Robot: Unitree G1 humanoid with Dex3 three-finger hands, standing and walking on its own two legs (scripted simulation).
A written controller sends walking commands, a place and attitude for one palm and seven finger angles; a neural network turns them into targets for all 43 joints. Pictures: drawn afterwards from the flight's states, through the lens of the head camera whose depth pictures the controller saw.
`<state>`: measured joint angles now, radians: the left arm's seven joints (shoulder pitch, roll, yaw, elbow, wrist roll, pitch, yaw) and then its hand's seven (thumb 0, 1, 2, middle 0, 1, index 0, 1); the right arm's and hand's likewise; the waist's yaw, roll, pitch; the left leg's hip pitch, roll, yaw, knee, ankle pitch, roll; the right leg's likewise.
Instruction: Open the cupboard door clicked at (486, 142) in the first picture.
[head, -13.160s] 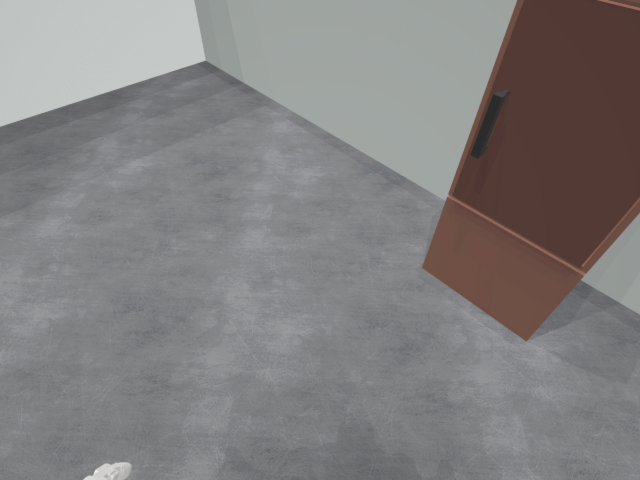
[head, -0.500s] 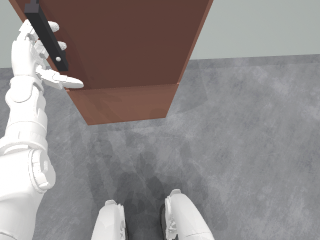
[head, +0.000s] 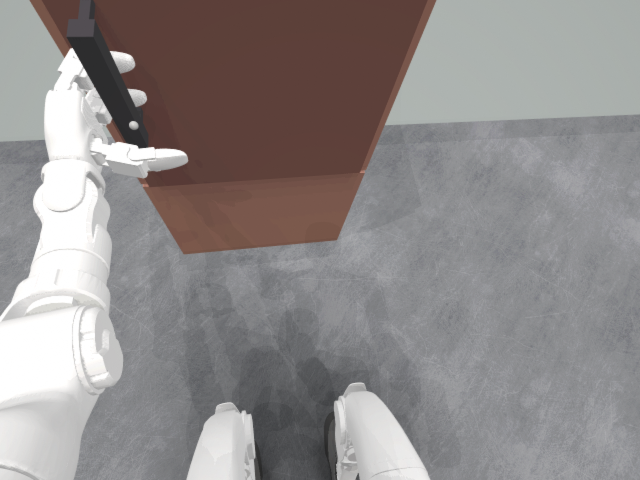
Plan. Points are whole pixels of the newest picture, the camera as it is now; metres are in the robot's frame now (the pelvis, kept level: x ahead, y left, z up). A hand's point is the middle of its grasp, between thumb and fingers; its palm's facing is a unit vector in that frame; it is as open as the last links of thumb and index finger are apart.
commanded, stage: close the thumb around the handle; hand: left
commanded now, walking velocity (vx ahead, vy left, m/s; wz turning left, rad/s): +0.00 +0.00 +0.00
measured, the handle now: (116, 81) +0.59 +0.20 +0.05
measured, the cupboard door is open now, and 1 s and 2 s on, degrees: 0 10 43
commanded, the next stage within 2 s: pull the door open along its arc in 0.48 s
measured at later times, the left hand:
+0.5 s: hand (135, 123) +0.53 +0.17 +0.04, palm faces +0.05 -1.00 -0.02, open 6.1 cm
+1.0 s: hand (144, 169) +0.47 +0.16 +0.04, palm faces -0.01 -1.00 -0.02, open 6.3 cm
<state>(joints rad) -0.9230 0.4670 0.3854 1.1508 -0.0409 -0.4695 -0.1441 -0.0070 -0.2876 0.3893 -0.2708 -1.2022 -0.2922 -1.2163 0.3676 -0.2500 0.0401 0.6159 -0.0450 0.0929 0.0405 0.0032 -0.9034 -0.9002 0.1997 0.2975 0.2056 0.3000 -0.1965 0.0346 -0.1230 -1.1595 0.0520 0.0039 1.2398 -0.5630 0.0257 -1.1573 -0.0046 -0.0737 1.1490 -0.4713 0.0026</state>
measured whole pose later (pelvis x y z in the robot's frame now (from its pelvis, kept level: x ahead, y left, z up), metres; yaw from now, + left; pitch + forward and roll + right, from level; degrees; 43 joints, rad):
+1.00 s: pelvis +0.02 +0.00 +0.02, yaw -1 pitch +25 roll -2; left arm -0.54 0.32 0.31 0.79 -0.14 -0.45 -0.18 0.01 0.70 0.72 -0.29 -1.30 -0.30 -1.33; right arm 0.37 -0.24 0.01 0.56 0.00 0.11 0.06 0.01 -0.90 -0.90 0.20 0.30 0.20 0.30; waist -0.14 0.03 -0.15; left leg -1.01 0.06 0.04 1.13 -0.56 0.02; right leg -1.04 0.01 -0.04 1.07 -0.47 0.00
